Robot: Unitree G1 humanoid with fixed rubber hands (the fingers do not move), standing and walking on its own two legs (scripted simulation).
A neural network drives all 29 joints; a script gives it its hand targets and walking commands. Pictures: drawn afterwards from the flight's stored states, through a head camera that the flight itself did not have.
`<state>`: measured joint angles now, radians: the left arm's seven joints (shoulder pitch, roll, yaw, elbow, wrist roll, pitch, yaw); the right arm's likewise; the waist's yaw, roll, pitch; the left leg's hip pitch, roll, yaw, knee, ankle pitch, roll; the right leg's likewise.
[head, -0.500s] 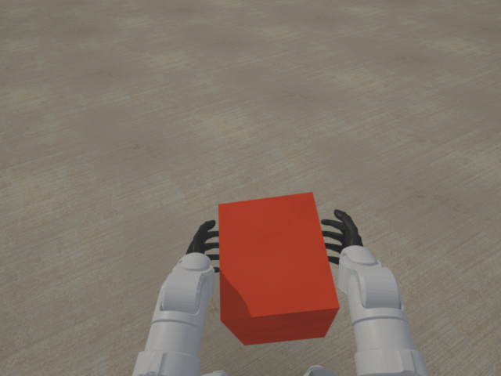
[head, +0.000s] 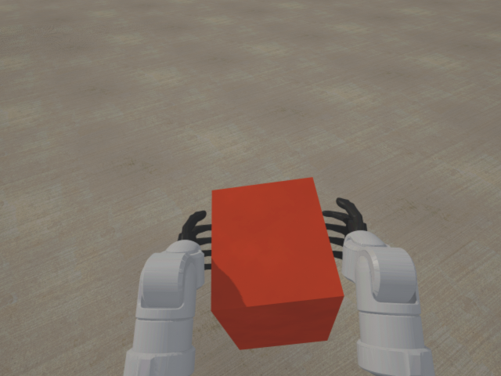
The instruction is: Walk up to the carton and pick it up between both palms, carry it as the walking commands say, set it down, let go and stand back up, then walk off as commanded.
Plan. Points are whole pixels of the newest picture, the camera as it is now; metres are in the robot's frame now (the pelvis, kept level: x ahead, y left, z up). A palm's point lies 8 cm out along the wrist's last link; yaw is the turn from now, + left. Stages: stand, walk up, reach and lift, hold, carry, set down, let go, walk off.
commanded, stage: carry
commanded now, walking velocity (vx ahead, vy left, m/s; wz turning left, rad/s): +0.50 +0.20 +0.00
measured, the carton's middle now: (273, 270) +0.30 +0.00 +0.01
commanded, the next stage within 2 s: none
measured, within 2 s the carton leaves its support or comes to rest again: neither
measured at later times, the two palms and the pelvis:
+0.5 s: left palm (160, 182) +0.46 +0.24 +0.05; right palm (283, 181) +0.47 -0.01 +0.06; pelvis +0.17 +0.12 -0.01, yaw -2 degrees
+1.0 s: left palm (144, 103) +0.80 +0.37 +0.04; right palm (230, 100) +0.80 +0.13 +0.05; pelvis +0.50 +0.27 -0.01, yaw -4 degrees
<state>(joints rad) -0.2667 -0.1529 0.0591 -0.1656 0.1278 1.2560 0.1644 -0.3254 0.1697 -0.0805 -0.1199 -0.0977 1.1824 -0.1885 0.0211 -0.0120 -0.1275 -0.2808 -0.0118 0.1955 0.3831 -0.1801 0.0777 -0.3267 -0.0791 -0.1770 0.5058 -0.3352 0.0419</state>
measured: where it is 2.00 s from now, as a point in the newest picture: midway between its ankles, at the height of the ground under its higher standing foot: (171, 198)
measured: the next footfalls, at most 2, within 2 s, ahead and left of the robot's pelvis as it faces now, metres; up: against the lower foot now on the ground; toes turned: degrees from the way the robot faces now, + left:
left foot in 0.26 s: +0.15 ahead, +0.18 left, +0.00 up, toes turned +11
right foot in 0.50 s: +0.20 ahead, +0.03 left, +0.00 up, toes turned -12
